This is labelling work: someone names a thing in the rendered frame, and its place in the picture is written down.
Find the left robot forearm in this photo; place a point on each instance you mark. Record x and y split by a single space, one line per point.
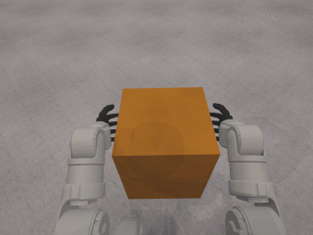
85 171

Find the robot left hand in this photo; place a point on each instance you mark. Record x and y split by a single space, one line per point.
105 118

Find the robot right upper arm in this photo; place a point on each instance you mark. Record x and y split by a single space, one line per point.
253 220

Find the carton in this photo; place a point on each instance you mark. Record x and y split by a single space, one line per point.
165 145

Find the right robot forearm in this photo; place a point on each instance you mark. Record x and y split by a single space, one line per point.
249 178

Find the robot left upper arm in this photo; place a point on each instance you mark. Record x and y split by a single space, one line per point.
83 222

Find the left robot thigh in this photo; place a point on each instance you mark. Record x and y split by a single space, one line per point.
129 226

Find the robot right hand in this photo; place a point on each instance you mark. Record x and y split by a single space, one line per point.
226 115

